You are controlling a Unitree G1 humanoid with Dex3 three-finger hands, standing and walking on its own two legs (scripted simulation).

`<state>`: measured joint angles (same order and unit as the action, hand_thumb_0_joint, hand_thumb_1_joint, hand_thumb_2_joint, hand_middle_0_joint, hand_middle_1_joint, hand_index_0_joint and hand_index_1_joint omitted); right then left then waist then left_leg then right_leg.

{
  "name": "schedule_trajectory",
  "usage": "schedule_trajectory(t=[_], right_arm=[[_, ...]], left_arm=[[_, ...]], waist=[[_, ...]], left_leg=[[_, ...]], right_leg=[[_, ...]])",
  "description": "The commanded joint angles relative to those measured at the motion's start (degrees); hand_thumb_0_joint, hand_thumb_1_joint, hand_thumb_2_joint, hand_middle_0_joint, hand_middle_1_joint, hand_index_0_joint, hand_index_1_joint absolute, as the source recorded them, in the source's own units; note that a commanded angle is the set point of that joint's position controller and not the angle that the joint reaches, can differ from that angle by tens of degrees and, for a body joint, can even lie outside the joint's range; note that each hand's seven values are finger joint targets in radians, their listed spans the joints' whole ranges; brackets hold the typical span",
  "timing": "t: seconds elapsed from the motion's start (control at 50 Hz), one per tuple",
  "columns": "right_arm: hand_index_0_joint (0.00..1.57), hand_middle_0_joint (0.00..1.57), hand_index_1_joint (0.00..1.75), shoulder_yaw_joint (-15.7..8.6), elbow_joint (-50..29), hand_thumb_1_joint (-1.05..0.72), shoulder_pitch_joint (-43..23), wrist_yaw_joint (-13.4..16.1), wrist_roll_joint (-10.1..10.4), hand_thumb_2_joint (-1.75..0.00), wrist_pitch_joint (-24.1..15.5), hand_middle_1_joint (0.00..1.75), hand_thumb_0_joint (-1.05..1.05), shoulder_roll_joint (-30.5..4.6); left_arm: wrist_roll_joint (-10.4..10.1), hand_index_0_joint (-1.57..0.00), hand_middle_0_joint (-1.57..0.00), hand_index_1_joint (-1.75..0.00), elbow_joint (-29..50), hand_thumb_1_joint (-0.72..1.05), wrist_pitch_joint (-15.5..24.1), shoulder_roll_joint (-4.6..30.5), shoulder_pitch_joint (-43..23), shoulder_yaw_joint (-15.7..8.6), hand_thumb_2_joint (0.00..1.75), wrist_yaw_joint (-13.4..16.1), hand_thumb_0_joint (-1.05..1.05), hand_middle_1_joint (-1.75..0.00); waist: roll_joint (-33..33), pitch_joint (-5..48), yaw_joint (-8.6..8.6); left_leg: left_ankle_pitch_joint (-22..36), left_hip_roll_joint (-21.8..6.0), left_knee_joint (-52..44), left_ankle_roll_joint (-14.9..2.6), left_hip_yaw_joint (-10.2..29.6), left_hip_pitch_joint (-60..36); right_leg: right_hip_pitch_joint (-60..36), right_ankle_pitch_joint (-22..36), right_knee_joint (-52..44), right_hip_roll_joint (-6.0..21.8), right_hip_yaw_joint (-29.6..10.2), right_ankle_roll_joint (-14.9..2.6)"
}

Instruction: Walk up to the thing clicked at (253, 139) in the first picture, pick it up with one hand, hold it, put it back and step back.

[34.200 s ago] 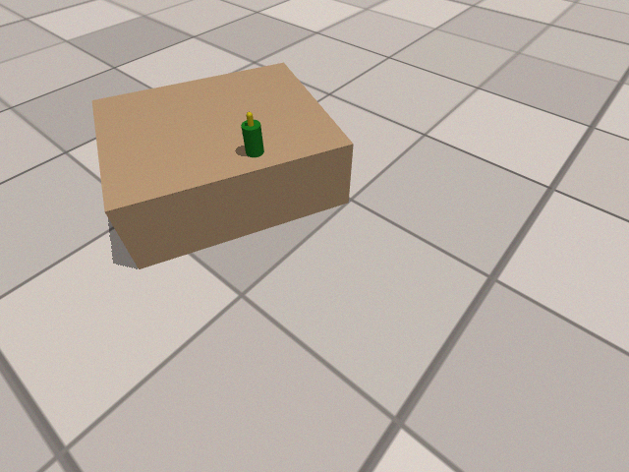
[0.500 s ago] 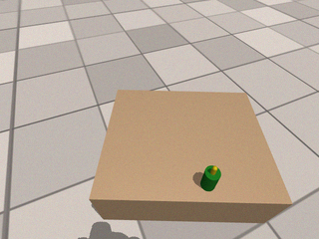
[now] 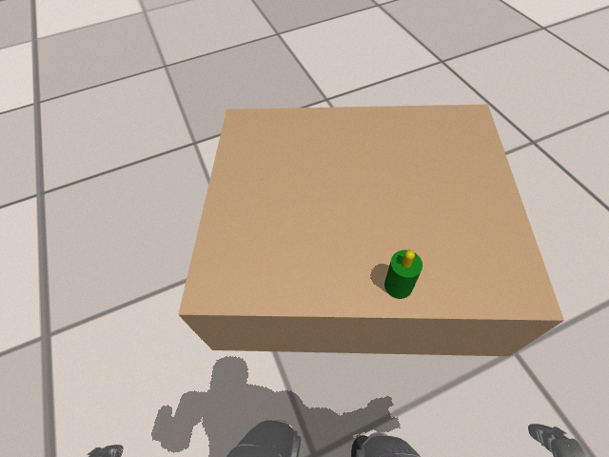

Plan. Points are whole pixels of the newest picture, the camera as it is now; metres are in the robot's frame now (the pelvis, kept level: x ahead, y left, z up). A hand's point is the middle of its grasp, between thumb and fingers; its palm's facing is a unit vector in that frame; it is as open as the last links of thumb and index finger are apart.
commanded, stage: step back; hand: right
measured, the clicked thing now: (404, 270) +0.52 -0.19 -0.35
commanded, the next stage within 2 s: none
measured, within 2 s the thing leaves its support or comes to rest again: neither
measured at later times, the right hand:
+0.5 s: hand out of the picture -0.03 -0.23 -0.13, palm faces -0.07 +0.90 -0.44, open 7.4 cm
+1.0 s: hand out of the picture -0.19 -0.23 -0.16, palm faces -0.05 +0.91 -0.42, open 7.4 cm
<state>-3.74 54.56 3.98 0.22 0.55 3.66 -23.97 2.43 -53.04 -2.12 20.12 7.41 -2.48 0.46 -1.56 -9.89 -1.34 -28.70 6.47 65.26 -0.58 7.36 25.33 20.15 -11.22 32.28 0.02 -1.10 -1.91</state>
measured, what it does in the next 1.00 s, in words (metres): walks backwards: left foot, then right foot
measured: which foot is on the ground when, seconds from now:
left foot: up 0.00-0.22, down 0.24-0.68, up 0.70-0.96, down 0.98-1.00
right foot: down 0.00-0.26, up 0.28-0.62, down 0.64-1.00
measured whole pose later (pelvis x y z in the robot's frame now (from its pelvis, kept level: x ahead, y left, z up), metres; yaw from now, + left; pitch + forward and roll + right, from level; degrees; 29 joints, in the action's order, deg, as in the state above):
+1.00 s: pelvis -0.27 +0.05 -0.02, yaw +1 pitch -2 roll +0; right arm -3.0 50.9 10.4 1.2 -0.8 1.8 -22.2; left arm 1.9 -43.2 -3.0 21.9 4.4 -3.6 0.8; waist 0.9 -10.6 0.3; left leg -21.9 2.4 37.4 -0.1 2.9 14.2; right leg 23.8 -12.7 38.1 2.0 -1.8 1.6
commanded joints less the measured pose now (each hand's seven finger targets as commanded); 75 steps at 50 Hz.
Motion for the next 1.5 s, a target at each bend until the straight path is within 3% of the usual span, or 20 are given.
schedule_trajectory(t=[0.0,0.1,0.18,0.2,0.24,0.26,0.36,0.5,0.62,0.68,0.82,0.96,1.0,1.02,1.1,1.32,1.38,1.42,1.44,1.48], right_arm=[[0.2,0.2,0.3,-1.3,-2.29,-0.9,7.39,1.02,-0.27,-0.9,-0.38,0.3,0.0,-9.79],[0.2,0.2,0.3,-0.67,-4.76,-0.9,6.24,1.41,-1.37,-0.9,-0.92,0.3,0.0,-9.42],[0.2,0.2,0.3,-2.17,-1.03,-0.9,14.43,0.27,-2.01,-0.9,-1.02,0.3,0.0,-9.95],[0.2,0.2,0.3,-2.68,-0.79,-0.9,15.45,-0.01,-2.51,-0.9,-1.06,0.3,0.0,-10.82],[0.2,0.2,0.3,-3.91,-3.92,-0.9,7.53,-0.54,-3.72,-0.9,-1.29,0.3,0.0,-18.17],[0.2,0.2,0.3,-4.42,-5.84,-0.9,4.74,-0.51,-3.26,-0.9,-1.58,0.3,0.0,-21.07],[0.2,0.2,0.3,-1.79,-7.93,-0.9,-2.8,0.82,-3.03,-0.9,-2.81,0.3,0.0,-10.69],[0.2,0.2,0.3,-2.93,-7.58,-0.9,8.23,1.49,-1.7,-0.9,-2.4,0.3,0.0,-10.97],[0.2,0.2,0.3,-3.0,-10.16,-0.9,2.28,0.67,-0.61,-0.9,-1.02,0.3,0.0,-11.56],[0.2,0.2,0.3,-2.74,-10.92,-0.9,-0.37,1.19,-0.47,-0.9,-0.88,0.3,0.0,-9.07],[0.2,0.2,0.3,-1.33,-8.68,-0.9,5.21,1.76,-0.33,-0.9,-1.92,0.3,0.0,-8.49],[0.2,0.2,0.3,-2.75,-6.59,-0.9,12.1,1.57,-2.45,-0.9,-3.63,0.3,0.0,-8.62],[0.2,0.2,0.3,-4.36,-8.65,-0.9,6.83,1.04,-3.92,-0.9,-3.61,0.3,0.0,-16.95],[0.2,0.2,0.3,-5.08,-9.67,-0.9,7.2,0.89,-3.31,-0.9,-3.52,0.3,0.0,-20.5],[0.2,0.2,0.3,-2.68,-10.8,-0.9,-0.27,1.69,-3.13,-0.9,-4.17,0.3,0.0,-11.81],[0.2,0.2,0.3,-3.74,-11.83,-0.9,5.34,1.48,-2.7,-0.9,-2.37,0.3,0.0,-14.09],[0.2,0.2,0.3,-2.83,-12.55,-0.9,1.98,1.05,-1.84,-0.9,-1.4,0.3,0.0,-13.0],[0.2,0.2,0.3,-2.11,-14.06,-0.9,0.18,1.91,-1.37,-0.9,-1.52,0.3,0.0,-8.32],[0.2,0.2,0.3,-3.3,-12.82,-0.9,1.2,2.6,-1.31,-0.9,-1.3,0.3,0.0,-10.7],[0.2,0.2,0.3,-2.89,-10.31,-0.9,4.14,2.1,-1.04,-0.9,-1.34,0.3,0.0,-12.01]], left_arm=[[-0.03,-0.2,-0.2,-0.3,7.63,0.9,1.71,14.48,-1.51,-4.29,0.9,1.43,0.0,-0.3],[-0.73,-0.2,-0.2,-0.3,8.31,0.9,0.78,15.8,2.24,-5.41,0.9,1.94,0.0,-0.3],[-1.14,-0.2,-0.2,-0.3,10.15,0.9,-0.16,16.78,-2.51,-5.06,0.9,1.15,0.0,-0.3],[-1.18,-0.2,-0.2,-0.3,10.6,0.9,-0.42,15.76,-2.85,-4.64,0.9,1.02,0.0,-0.3],[-1.65,-0.2,-0.2,-0.3,11.19,0.9,-0.32,12.33,-3.42,-4.26,0.9,1.18,0.0,-0.3],[-0.42,-0.2,-0.2,-0.3,11.31,0.9,-0.23,14.06,-5.47,-5.26,0.9,1.91,0.0,-0.3],[-2.08,-0.2,-0.2,-0.3,6.71,0.9,-0.64,12.54,5.24,-5.42,0.9,1.07,0.0,-0.3],[-1.24,-0.2,-0.2,-0.3,9.97,0.9,1.13,10.41,1.26,-4.0,0.9,1.02,0.0,-0.3],[-0.03,-0.2,-0.2,-0.3,5.08,0.9,2.03,11.78,10.0,-4.56,0.9,0.85,0.0,-0.3],[0.47,-0.2,-0.2,-0.3,8.85,0.9,2.17,22.05,2.69,-6.69,0.9,0.53,0.0,-0.3],[-0.04,-0.2,-0.2,-0.3,11.83,0.9,1.44,13.86,2.15,-5.15,0.9,1.25,0.0,-0.3],[-1.2,-0.2,-0.2,-0.3,13.7,0.9,-1.08,13.32,-0.38,-4.24,0.9,0.8,0.0,-0.3],[-1.39,-0.2,-0.2,-0.3,13.35,0.9,-1.28,10.35,1.78,-3.74,0.9,0.93,0.0,-0.3],[-0.63,-0.2,-0.2,-0.3,13.65,0.9,-1.45,13.03,-1.84,-4.77,0.9,1.85,0.0,-0.3],[-1.72,-0.2,-0.2,-0.3,10.22,0.9,-1.46,13.25,3.05,-5.35,0.9,0.82,0.0,-0.3],[-0.6,-0.2,-0.2,-0.3,8.44,0.9,-0.11,11.74,5.42,-4.42,0.9,-0.49,0.0,-0.3],[-0.04,-0.2,-0.2,-0.3,5.05,0.9,0.21,13.14,12.03,-5.24,0.9,-0.47,0.0,-0.3],[0.42,-0.2,-0.2,-0.3,8.04,0.9,-0.03,22.69,6.15,-7.58,0.9,-0.79,0.0,-0.3],[0.54,-0.2,-0.2,-0.3,9.93,0.9,0.22,24.1,1.69,-7.69,0.9,-0.43,0.0,-0.3],[0.28,-0.2,-0.2,-0.3,11.68,0.9,0.79,18.93,-2.78,-5.87,0.9,0.02,0.0,-0.3]], waist=[[8.64,14.2,-0.14],[13.81,17.37,-1.77],[12.95,16.33,2.54],[9.95,15.08,3.73],[-13.04,9.44,2.82],[-14.6,8.16,4.93],[-4.81,6.0,-3.35],[-8.12,13.19,3.96],[-5.09,15.52,0.04],[18.76,9.0,-1.76],[9.53,10.29,-1.18],[9.37,14.86,1.23],[-8.22,13.3,-0.81],[-12.62,12.17,3.86],[-6.1,7.99,-2.32],[-11.4,15.85,2.08],[-6.48,16.48,-1.66],[16.34,10.07,-2.9],[18.18,5.91,-2.4],[9.82,3.24,0.87]], left_leg=[[0.51,-1.17,-0.84,1.64,1.12,2.28],[-2.37,-5.76,-17.68,1.36,-1.5,-0.4],[8.77,-4.45,-33.48,-1.36,-8.02,-15.43],[14.0,-5.7,-37.29,-2.28,-5.41,-18.24],[12.2,-25.46,-51.61,-10.75,21.77,-11.43],[13.04,-29.83,-53.06,-16.85,26.39,-1.8],[31.65,-17.36,-45.26,-8.6,3.65,-11.08],[45.89,-20.68,-36.02,-13.32,3.93,-31.94],[28.96,-18.09,-31.53,-7.18,2.12,-14.99],[-7.41,-2.39,-4.5,1.1,-2.13,-3.12],[-0.51,-0.15,-5.09,1.88,-0.67,2.09],[21.62,-6.46,-44.1,-0.5,-3.05,-14.25],[31.63,-24.34,-45.96,-8.19,20.1,-19.15],[30.35,-30.9,-47.81,-14.73,24.7,-7.97],[36.94,-19.62,-43.3,-10.39,6.01,-9.48],[31.46,-19.98,-37.04,-11.26,4.22,-18.13],[20.57,-16.31,-32.36,-6.03,2.01,-7.0],[-4.88,-0.89,-10.97,0.66,-3.33,4.32],[-7.11,-3.34,-0.11,1.27,0.78,1.22],[-0.34,-1.38,3.98,0.52,3.44,-0.56]], right_leg=[[-14.2,13.52,-8.95,12.75,-13.22,-9.61],[-22.31,22.99,-6.35,17.1,-15.06,-10.62],[-8.09,8.04,-5.53,13.03,-10.17,-5.75],[-1.92,1.28,-3.1,11.1,-9.62,-3.49],[10.74,-22.49,19.62,-5.91,0.18,1.79],[6.4,-26.9,31.68,-7.19,-7.88,2.79],[10.66,-13.03,42.56,-8.71,-10.75,1.36],[9.52,-18.08,16.06,-3.08,-6.01,4.41],[-11.26,2.87,-9.5,-0.99,-1.48,0.73],[0.16,9.49,-14.33,22.59,-31.39,-16.43],[-11.66,23.18,-4.94,9.93,-11.37,-9.23],[-9.08,11.89,6.47,7.35,-8.67,-3.46],[11.25,-22.13,23.77,-6.34,-3.1,0.82],[6.21,-27.97,32.76,-6.07,-8.96,1.7],[8.9,-15.85,43.95,-7.25,-12.28,1.32],[-3.49,-15.22,5.08,-1.52,-0.78,3.04],[-13.73,-3.87,-8.14,-0.33,-2.1,-0.18],[-1.09,-9.38,-16.12,19.87,-27.62,-11.21],[9.6,-10.36,-18.87,24.91,-33.84,-15.49],[9.99,-3.69,-15.1,17.0,-20.01,-11.07]])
